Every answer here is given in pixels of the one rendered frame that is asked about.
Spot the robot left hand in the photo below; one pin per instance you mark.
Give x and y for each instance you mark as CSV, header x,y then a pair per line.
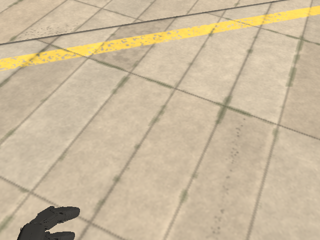
x,y
47,219

